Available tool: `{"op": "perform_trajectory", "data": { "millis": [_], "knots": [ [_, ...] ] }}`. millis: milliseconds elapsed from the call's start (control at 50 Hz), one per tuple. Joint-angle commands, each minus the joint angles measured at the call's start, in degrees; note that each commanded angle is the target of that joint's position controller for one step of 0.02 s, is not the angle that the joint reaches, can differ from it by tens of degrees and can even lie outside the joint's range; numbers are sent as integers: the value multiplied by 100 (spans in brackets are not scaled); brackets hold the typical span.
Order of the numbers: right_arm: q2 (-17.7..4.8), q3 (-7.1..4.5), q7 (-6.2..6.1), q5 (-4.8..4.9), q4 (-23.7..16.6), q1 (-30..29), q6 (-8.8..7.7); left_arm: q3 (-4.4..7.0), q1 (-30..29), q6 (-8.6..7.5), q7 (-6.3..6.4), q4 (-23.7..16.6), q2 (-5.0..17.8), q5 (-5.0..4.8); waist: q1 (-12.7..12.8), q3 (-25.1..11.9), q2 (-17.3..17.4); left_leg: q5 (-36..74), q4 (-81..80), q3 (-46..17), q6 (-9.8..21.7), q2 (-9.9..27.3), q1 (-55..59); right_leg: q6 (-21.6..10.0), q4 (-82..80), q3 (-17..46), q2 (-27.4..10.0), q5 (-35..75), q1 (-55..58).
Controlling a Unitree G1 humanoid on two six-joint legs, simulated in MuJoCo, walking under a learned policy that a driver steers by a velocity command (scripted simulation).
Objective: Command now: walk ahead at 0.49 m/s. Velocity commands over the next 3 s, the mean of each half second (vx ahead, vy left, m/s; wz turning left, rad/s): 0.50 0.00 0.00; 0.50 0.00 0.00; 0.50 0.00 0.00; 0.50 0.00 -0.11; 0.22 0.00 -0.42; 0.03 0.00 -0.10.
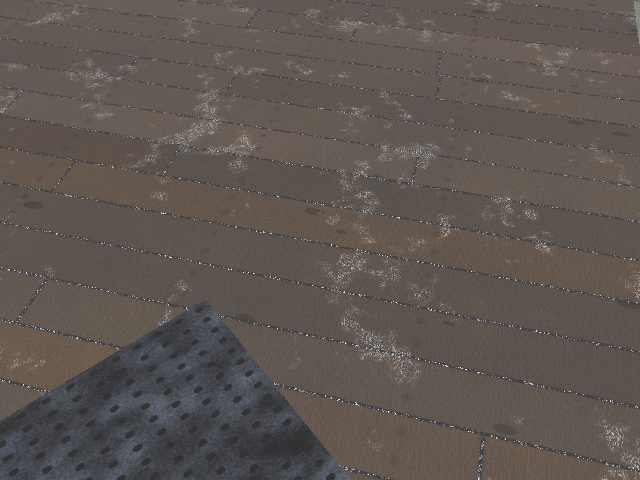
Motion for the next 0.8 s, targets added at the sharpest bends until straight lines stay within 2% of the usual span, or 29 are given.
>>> {"op": "perform_trajectory", "data": {
  "millis": [20,60,120,160,200,240,260,280,300,320,340,360,380,400,420,440,460,480,520,540,580,660,740,800],
  "knots": [
    [-221,-63,-18,-94,-257,284,51,85,-145,-110,92,-255,656,9,-321,273,-515,777,-637,-69,-148,289,-411,-1024,-1179,1106,-1554,1210,-286],
    [-174,-41,14,-101,-422,-268,1,87,83,-59,161,-232,737,-12,-156,286,-482,1431,-1568,47,-161,228,-534,-892,-1149,950,-1450,1270,-85],
    [-90,12,95,-48,-588,-994,-35,107,436,-26,215,-191,879,-60,116,329,-522,2019,-2834,294,-175,-33,-140,-749,-1189,755,-1367,1008,131],
    [-100,34,160,-9,-699,-1367,-46,128,672,10,225,-114,949,-105,254,441,-526,1983,-3254,300,-176,-112,-187,-738,-1103,816,-1517,811,522],
    [-147,40,248,10,-833,-1653,-62,132,849,57,245,-27,919,-111,305,531,-532,1752,-3559,250,-91,-161,-327,-698,-878,875,-1724,812,1014],
    [-246,19,324,4,-916,-1695,-101,167,852,116,264,-6,971,-112,213,497,-577,1287,-3758,260,66,-239,-216,-620,-591,944,-1904,1132,1388],
    [-348,-22,330,11,-906,-1522,-120,179,758,132,274,-26,999,-129,82,397,-617,1105,-3866,309,146,-331,124,-546,-401,960,-1934,1623,1471],
    [-493,-94,323,1,-823,-1150,-138,192,625,155,279,-60,1057,-119,-159,146,-712,930,-3931,470,247,-530,723,-461,62,852,-1845,2600,1519],
    [-720,-229,295,-8,-561,-271,-143,164,513,187,277,-92,996,-84,-600,-356,-709,950,-3992,617,404,-733,1864,-330,1070,644,-1570,3389,1329],
    [-1153,-377,239,-56,-283,907,-125,69,474,192,269,-230,814,-6,-1014,-1227,-313,1141,-3779,-122,745,-44,3694,-137,2721,340,-1230,2609,287],
    [-1680,-509,250,-132,-106,1562,-84,-161,1252,71,190,-246,34,-32,-773,-2152,1204,-28,-4295,-2898,1722,1401,6018,292,5103,232,-164,-306,-2196],
    [-1158,-353,259,-115,-131,1534,-79,-90,1099,-94,157,-155,373,-121,-842,-2401,1093,-318,-5030,-4024,1662,1543,6114,178,5858,1189,-150,-2300,-2880],
    [-875,-256,246,-75,-205,985,-86,43,506,-172,141,-356,855,-275,-728,-1485,816,-212,-5072,-3113,1296,1361,5366,55,6100,1155,-497,-1983,-3341],
    [-708,-189,239,-69,-348,390,-77,52,106,-189,180,-473,889,-275,-542,-941,304,380,-5197,-2296,1130,1169,4403,28,5874,970,-830,-1422,-3201],
    [-561,-143,263,-113,-394,45,-77,84,-74,-154,225,-505,819,-174,-361,-545,-32,802,-5429,-1769,1073,970,3560,44,5529,886,-1024,-1041,-2958],
    [-447,-108,292,-162,-379,-73,-107,111,41,-77,249,-484,715,-116,-153,-400,109,1311,-5557,-1320,992,760,3048,50,5207,933,-1205,-836,-2531],
    [-401,-107,309,-165,-320,-106,-112,98,221,17,255,-439,542,-115,-20,-383,219,1193,-5750,-1108,1013,644,2789,88,5006,910,-1248,-710,-2289],
    [-393,-111,307,-155,-253,-26,-132,98,269,84,267,-397,459,-117,9,-304,175,1297,-5881,-897,1039,544,2611,116,4872,851,-1257,-629,-2201],
    [-524,-139,251,-151,-132,193,-153,121,47,155,291,-479,464,-80,19,-66,132,1866,-6015,-566,1091,495,2517,200,4504,796,-1290,-291,-2462],
    [-663,-175,209,-146,-87,260,-136,123,-166,156,292,-585,451,-57,16,2,142,1800,-6090,-554,1130,565,2629,275,4127,803,-1308,-17,-2717],
    [-625,-166,140,-131,0,485,-92,153,-687,139,286,-728,491,-38,-131,93,20,1679,-6159,-424,1021,490,2852,326,3450,775,-1288,583,-3017],
    [-736,-177,68,-76,127,792,-48,111,-1433,94,212,-922,359,-69,-354,251,74,1363,-6252,-137,855,393,3063,326,2148,599,-1084,1408,-2856],
    [-761,-201,47,-35,350,1149,21,78,-2054,52,107,-1134,377,-117,-546,487,88,1292,-6086,-115,833,600,3673,255,1514,533,-958,1265,-2968],
    [-828,-252,8,-6,435,1154,93,85,-2189,-11,8,-1265,464,-131,-467,513,136,1638,-5750,-169,747,823,4114,69,1230,527,-895,743,-2865]
  ]
}}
